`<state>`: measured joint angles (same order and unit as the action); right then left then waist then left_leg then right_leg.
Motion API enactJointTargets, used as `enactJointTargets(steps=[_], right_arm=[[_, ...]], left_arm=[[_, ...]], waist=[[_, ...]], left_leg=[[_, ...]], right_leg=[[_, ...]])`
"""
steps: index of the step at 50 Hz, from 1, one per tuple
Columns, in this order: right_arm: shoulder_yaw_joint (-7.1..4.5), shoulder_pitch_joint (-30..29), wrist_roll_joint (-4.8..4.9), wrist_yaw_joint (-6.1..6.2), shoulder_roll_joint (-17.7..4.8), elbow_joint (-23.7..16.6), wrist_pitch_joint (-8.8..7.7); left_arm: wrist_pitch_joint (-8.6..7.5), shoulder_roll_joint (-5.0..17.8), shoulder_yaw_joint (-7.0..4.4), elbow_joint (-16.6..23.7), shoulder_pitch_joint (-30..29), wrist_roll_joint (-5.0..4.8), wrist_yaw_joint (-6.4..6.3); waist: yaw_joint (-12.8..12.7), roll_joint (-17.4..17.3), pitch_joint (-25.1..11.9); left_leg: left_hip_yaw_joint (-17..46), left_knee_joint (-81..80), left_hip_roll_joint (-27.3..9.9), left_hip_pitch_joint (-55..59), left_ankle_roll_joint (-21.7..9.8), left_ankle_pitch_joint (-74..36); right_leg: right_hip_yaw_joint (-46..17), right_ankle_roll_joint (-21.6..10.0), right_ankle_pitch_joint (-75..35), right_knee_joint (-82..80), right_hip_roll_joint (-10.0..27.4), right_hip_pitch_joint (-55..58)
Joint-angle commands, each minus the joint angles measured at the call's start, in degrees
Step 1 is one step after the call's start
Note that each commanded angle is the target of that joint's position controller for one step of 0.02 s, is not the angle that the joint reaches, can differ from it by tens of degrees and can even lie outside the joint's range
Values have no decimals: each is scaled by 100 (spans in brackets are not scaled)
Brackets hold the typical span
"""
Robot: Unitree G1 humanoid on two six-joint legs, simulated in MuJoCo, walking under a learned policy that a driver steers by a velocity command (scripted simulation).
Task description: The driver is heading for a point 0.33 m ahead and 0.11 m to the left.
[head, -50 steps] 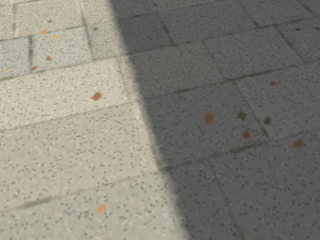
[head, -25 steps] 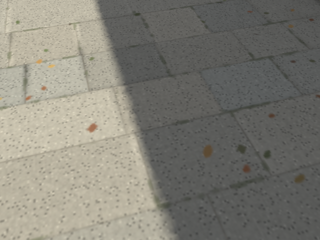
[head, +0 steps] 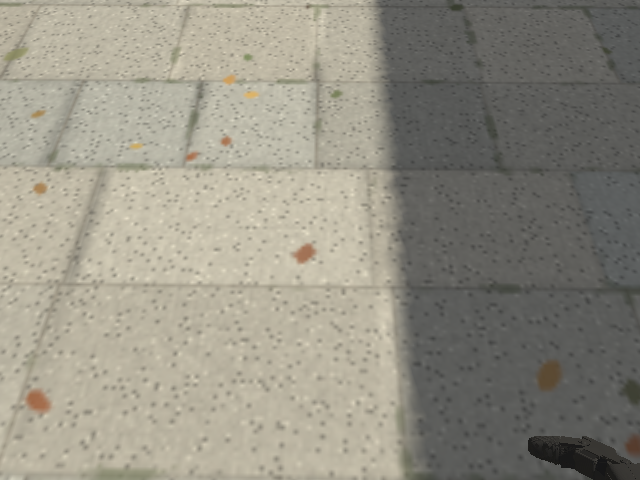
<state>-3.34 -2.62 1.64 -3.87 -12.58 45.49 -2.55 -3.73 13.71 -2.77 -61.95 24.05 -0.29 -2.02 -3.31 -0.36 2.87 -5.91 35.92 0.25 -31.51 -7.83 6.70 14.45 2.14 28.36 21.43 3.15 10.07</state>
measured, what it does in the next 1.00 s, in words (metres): walks ahead: left foot, then right foot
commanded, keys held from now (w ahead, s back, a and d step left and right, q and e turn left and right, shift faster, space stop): w+q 0.20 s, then no key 0.80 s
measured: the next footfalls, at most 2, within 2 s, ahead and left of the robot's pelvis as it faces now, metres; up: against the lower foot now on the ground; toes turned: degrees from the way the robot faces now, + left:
left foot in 0.02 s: +0.18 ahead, +0.08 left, +0.00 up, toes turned +4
right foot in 0.48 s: +0.45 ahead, -0.06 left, +0.00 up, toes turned +13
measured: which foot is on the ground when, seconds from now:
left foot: up 0.00-0.00, down 0.02-0.52, up 0.54-0.76, down 0.78-1.00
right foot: down 0.00-0.02, up 0.04-0.46, down 0.48-1.00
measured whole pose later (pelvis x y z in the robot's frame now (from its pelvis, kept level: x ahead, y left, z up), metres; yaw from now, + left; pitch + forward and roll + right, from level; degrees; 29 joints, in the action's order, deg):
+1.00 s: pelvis +0.34 +0.05 +0.02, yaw +13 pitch +0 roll -1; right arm -2.4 14.5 -0.4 1.8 -12.1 53.3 -1.3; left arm -1.2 12.9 -2.1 -54.5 9.1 0.5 -0.7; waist -0.5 0.4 1.0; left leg 1.7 32.4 -0.7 -12.4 0.4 19.8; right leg 0.6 0.7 11.7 29.6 0.4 -17.7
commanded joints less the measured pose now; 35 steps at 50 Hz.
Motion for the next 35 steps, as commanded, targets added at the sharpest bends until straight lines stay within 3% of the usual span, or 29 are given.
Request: enactJointTargets(steps=[1, 2, 3, 4, 5, 6, 8, 10, 12, 15, 17, 20, 23, 24, 25, 26, 27, 28, 29, 30, 31, 33, 35], right_arm=[[-620, 2373, 25, 172, -1491, 227, 114], [-609, 2075, -4, 208, -1849, 17, 73], [-462, 2231, -81, 200, -1417, 52, 11], [-386, 1963, -124, 209, -1140, 51, -90], [-325, 1485, -101, 168, -961, -41, -185], [-269, 1122, -114, 160, -800, -135, -236], [-245, 941, -145, 192, -810, -227, -255], [-264, 1174, -112, 274, -946, -197, -271], [-283, 1390, -156, 374, -1094, -163, -262], [-267, 1720, -132, 463, -1044, -55, -156], [-249, 2007, -97, 512, -1023, 42, -90], [-201, 2118, -125, 568, -944, 116, -15], [-178, 2062, -166, 592, -915, 116, 26], [-154, 1952, -158, 590, -882, 90, 29], [-103, 1986, -226, 572, -769, -6, -8], [-45, 2835, -223, 544, -592, 117, -67], [-18, 3099, -138, 503, -695, 258, -34], [-129, 2689, -52, 487, -1143, 175, 51], [-153, 2192, -29, 530, -1109, 78, 185], [-151, 2060, -70, 568, -996, 75, 325], [-156, 2047, -120, 613, -908, 91, 445], [-68, 2242, -157, 651, -563, 228, 489], [-50, 2348, -182, 637, -479, 359, 414]], left_arm=[[-54, 1027, -169, 585, -399, 71, -18], [-257, 217, 48, 906, 28, 46, 107], [-532, 681, -53, 1115, -716, -142, 211], [-622, 887, -119, 1315, -1122, -317, 228], [-633, 855, -131, 1285, -1116, -252, 175], [-562, 921, -206, 1207, -997, -126, 112], [-367, 888, -264, 1245, -784, -19, 88], [-252, 773, -263, 1415, -1065, 95, 51], [-210, 738, -257, 1609, -1529, 145, 5], [-249, 499, -172, 1743, -1961, 162, 66], [-266, 462, -135, 1842, -2290, 111, 151], [-256, 565, -118, 1961, -2577, 100, 248], [-348, 790, -160, 1924, -2331, 166, 295], [-400, 848, -179, 1809, -1946, 204, 286], [-439, 1118, -219, 1748, -1516, 313, 254], [-375, 1346, -249, 1710, -1191, 358, 232], [-233, 753, -139, 1585, -933, 187, 235], [-137, 596, -67, 1622, -1064, 48, 250], [-48, 607, -54, 1670, -1427, 43, 232], [14, 545, -2, 1714, -1816, 86, 231], [57, 559, 1, 1749, -2112, 137, 221], [151, 673, -58, 1724, -2383, 202, 220], [177, 631, -62, 1625, -2240, 158, 189]], waist=[[1524, -46, -1231], [764, -1373, -1933], [1125, -736, -2040], [983, -579, -1231], [617, 84, -676], [377, 168, -545], [99, 36, -419], [116, -35, -297], [230, -137, -131], [437, -283, -329], [641, -390, -473], [725, -468, -489], [538, -529, -639], [291, -480, -785], [190, -201, -1320], [387, 836, -2105], [232, 1410, -2781], [135, 796, -2319], [165, 471, -1647], [296, 353, -1101], [440, 505, -811], [579, 897, -556], [590, 873, -834]], left_leg=[[1273, -411, -332, 4067, -668, 549], [4935, -1454, -1918, 5469, -1839, 1631], [5387, -2198, -1938, 5296, -1652, 2026], [4487, -2250, -1760, 4611, -1365, 1716], [3727, -2312, -1469, 3571, -1159, 989], [3164, -2339, -1221, 2859, -976, 471], [2738, -2479, -965, 1997, -904, 93], [2431, -2602, -842, 1537, -936, -121], [2042, -2494, -738, 1407, -841, -1362], [1369, -2031, -345, 1365, -368, -2637], [1432, -1901, -387, 1600, -164, -2462], [1754, -1530, -634, 2265, -144, -2326], [2143, -844, -844, 2864, -169, -2720], [2061, -401, -644, 2856, -34, -2938], [1915, 359, -310, 2412, 173, -2444], [1731, 1754, 209, 1091, 571, 87], [1476, 2661, 419, 513, 844, 3278], [1562, 3007, 201, 196, 921, 3413], [1385, 3211, 47, -39, 1025, 3084], [1262, 2899, -124, 22, 1081, 2857], [1211, 2379, -292, 376, 1098, 2596], [824, 1269, -189, 1283, 1112, 2233], [697, 397, -143, 1833, 1033, 1389]], right_leg=[[-173, -345, -4852, 3913, 787, -2619], [-905, -89, 175, 6142, -534, -4765], [-2094, -293, 156, 6494, -369, -5330], [-2033, -463, -317, 6219, -95, -5651], [-2015, -474, -745, 5617, 181, -5355], [-2015, -431, -942, 5098, 374, -4896], [-2032, -295, -1081, 4558, 529, -4312], [-1888, -89, -1424, 3988, 497, -4294], [-1746, 88, -2048, 3220, 383, -4482], [-1545, 52, -3182, 1923, 61, -3962], [-1500, -18, -3780, 1428, -109, -3764], [-1616, -124, -3608, 983, -174, -3944], [-1641, -378, -2983, 541, -244, -3710], [-1571, -530, -3638, 47, -250, -3099], [-2043, -823, -5749, 311, 319, -1884], [-3102, -1776, -7708, 852, 1493, -9], [-4011, -2384, -7135, 669, 2148, 486], [-4148, -2205, -5208, 316, 1973, -96], [-3908, -1908, -3837, 49, 1709, -753], [-3584, -1714, -2861, -273, 1498, -1600], [-3343, -1513, -2035, -548, 1279, -2298], [-2599, -1286, -1764, -796, 727, -3213], [-2358, -1289, -1862, -666, 643, -3112]])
